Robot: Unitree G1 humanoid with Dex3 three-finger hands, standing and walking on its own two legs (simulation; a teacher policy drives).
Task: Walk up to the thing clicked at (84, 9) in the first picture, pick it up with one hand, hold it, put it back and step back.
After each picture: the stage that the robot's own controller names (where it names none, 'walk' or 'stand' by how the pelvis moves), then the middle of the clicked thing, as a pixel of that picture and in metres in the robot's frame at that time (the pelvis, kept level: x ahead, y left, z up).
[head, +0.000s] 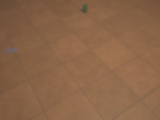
stand; (85, 8) +2.09 +0.02 -0.72
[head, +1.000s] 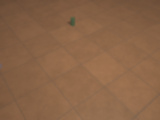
walk; (72, 21) +1.97 +0.11 -0.72
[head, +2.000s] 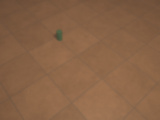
walk; (59, 35) +1.39 +0.24 -0.72
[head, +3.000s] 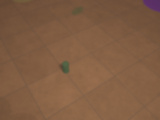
walk; (65, 67) +0.96 +0.17 -0.71
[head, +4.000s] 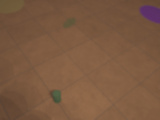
walk; (57, 96) +0.65 +0.18 -0.71
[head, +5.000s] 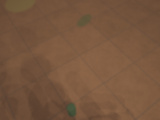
walk; (71, 110) +0.47 +0.11 -0.69
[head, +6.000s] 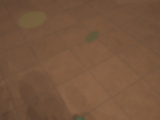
stand; out of the picture +0.46 +0.08 -0.70
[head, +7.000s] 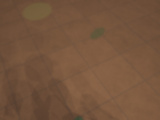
stand; out of the picture +0.42 +0.06 -0.71
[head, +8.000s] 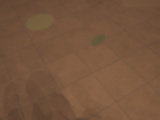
stand; out of the picture +0.46 +0.05 -0.72
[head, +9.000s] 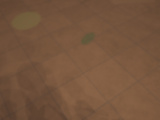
stand; out of the picture +0.41 +0.08 -0.72
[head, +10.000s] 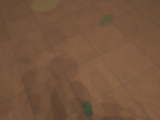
walk; (87, 109) +0.47 +0.07 -0.68
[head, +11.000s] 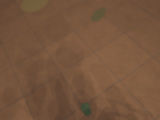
walk; (86, 109) +0.43 +0.11 -0.69
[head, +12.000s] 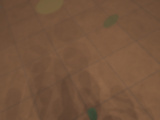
walk; (92, 114) +0.42 +0.09 -0.71
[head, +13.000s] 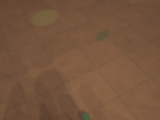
stand; (85, 119) +0.49 +0.08 -0.72
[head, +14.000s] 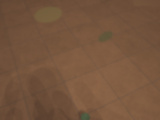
stand; out of the picture +0.49 +0.03 -0.71
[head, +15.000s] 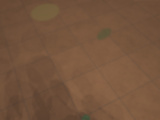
stand; out of the picture +0.45 +0.02 -0.73
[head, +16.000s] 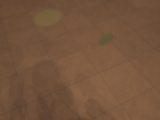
stand; out of the picture +0.43 +0.02 -0.73
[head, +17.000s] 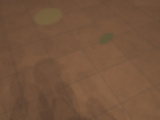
stand; out of the picture +0.43 +0.02 -0.73
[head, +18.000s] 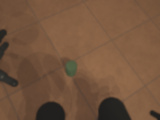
go down; (71, 69) +0.50 +0.02 -0.46
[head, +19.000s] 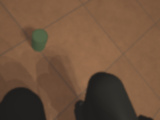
go down; (39, 41) +0.54 +0.07 -0.31
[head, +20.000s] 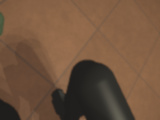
close in; out of the picture +0.53 +0.11 -0.27
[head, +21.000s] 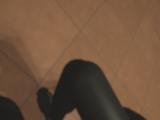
close in; out of the picture +0.53 +0.13 -0.30
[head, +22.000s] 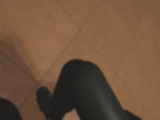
close; out of the picture +0.53 +0.13 -0.30
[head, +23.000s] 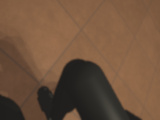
close; out of the picture +0.54 +0.13 -0.30
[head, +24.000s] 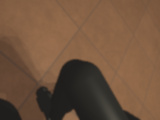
close; out of the picture +0.53 +0.13 -0.30
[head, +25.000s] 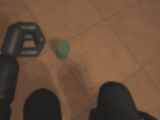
lift; (62, 50) +0.54 +0.05 -0.36
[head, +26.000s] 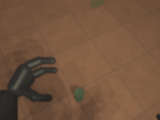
go down; (79, 94) +0.49 +0.00 -0.60
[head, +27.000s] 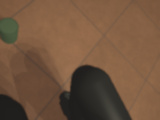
go down; (9, 31) +0.55 +0.09 -0.30
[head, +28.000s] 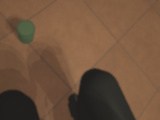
go down; (26, 33) +0.53 +0.08 -0.32
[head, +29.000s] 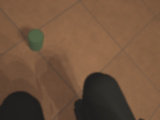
go down; (35, 41) +0.54 +0.07 -0.32
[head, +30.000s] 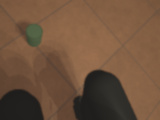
go down; (34, 36) +0.54 +0.07 -0.32
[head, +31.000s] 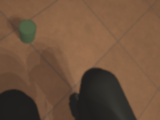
go down; (27, 32) +0.54 +0.08 -0.31
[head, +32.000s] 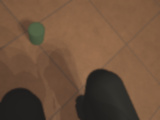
close in; (36, 34) +0.54 +0.07 -0.31
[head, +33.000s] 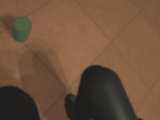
hold; (21, 30) +0.55 +0.10 -0.28
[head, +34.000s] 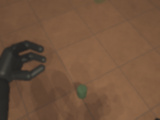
hold; (82, 92) +0.50 +0.01 -0.57
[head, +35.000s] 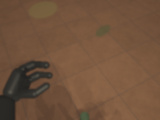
go down; (84, 119) +0.46 +0.02 -0.68
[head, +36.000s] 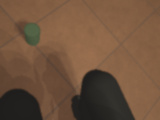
go down; (32, 35) +0.56 +0.06 -0.33
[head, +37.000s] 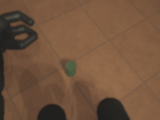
hold; (70, 69) +0.53 +0.03 -0.47
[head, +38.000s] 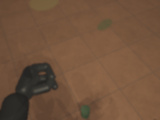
hold; (85, 112) +0.48 +0.00 -0.67
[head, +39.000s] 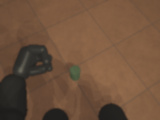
crouch; (75, 73) +0.51 +0.02 -0.50
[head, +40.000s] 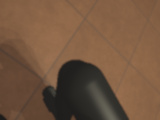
lower; out of the picture +0.55 +0.12 -0.28
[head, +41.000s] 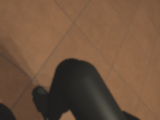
lower; out of the picture +0.55 +0.13 -0.29
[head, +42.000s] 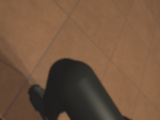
lower; out of the picture +0.55 +0.14 -0.29
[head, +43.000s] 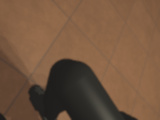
lower; out of the picture +0.55 +0.13 -0.30
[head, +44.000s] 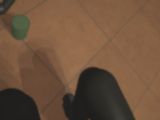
hold; (20, 28) +0.55 +0.10 -0.30
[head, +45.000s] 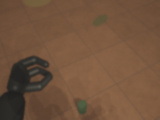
hold; (82, 107) +0.50 +0.00 -0.63
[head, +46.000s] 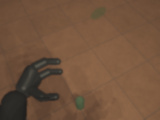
crouch; (80, 103) +0.49 +0.02 -0.65
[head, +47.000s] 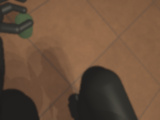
lower; (24, 26) +0.57 +0.07 -0.29
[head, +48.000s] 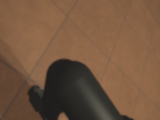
lower; out of the picture +0.56 +0.13 -0.29
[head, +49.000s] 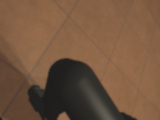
lower; out of the picture +0.55 +0.14 -0.29
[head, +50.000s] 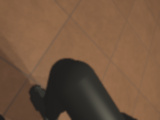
lower; out of the picture +0.55 +0.13 -0.29
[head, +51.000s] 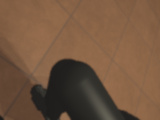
withdraw; out of the picture +0.55 +0.14 -0.29
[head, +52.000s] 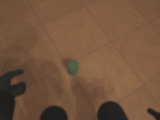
stand; (73, 68) +0.54 +0.02 -0.49
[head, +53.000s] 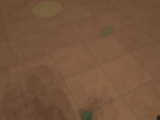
hold; (86, 118) +0.47 -0.02 -0.66
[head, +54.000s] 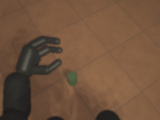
lower; (72, 79) +0.52 +0.02 -0.54
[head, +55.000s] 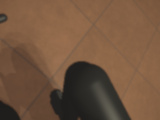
lower; out of the picture +0.57 +0.10 -0.28
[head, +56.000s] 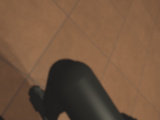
lower; out of the picture +0.56 +0.13 -0.29
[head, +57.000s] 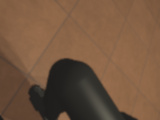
lower; out of the picture +0.56 +0.14 -0.29
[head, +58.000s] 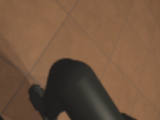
withdraw; out of the picture +0.56 +0.13 -0.30
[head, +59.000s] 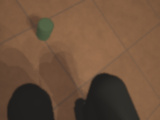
stand; (44, 30) +0.56 +0.08 -0.33
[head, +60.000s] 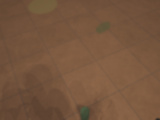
hold; (84, 113) +0.49 -0.01 -0.65
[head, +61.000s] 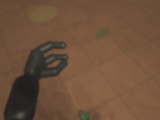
crouch; (85, 119) +0.48 +0.01 -0.69
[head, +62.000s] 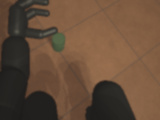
lower; (58, 42) +0.56 +0.02 -0.38
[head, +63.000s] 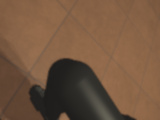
lower; out of the picture +0.56 +0.13 -0.29
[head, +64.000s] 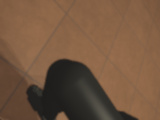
lower; out of the picture +0.56 +0.13 -0.30
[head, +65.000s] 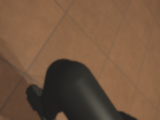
lower; out of the picture +0.56 +0.13 -0.30
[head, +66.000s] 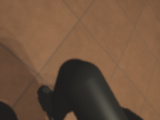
withdraw; out of the picture +0.57 +0.12 -0.29
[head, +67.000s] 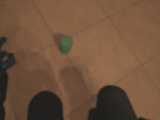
stand; (65, 45) +0.57 +0.04 -0.39
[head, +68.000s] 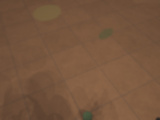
stand; (87, 118) +0.49 -0.02 -0.66
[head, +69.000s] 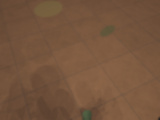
stand; (87, 117) +0.48 -0.01 -0.66
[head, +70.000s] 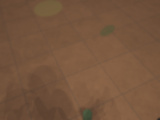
stand; (87, 116) +0.48 -0.01 -0.66
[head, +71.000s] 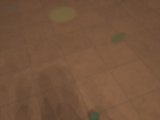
stand; (94, 119) +0.50 -0.03 -0.72
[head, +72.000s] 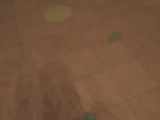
stand; out of the picture +0.48 -0.01 -0.73
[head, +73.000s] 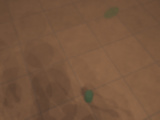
walk; (88, 96) +0.53 -0.02 -0.71
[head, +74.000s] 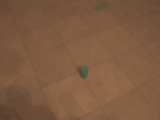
walk; (84, 72) +0.80 -0.02 -0.71
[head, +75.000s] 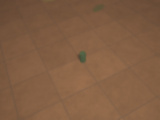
stand; (82, 56) +1.14 +0.12 -0.71
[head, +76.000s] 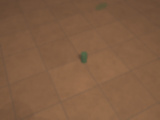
stand; (84, 57) +1.09 +0.02 -0.72
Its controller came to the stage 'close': yes
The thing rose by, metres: 0.00
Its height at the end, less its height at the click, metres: +0.00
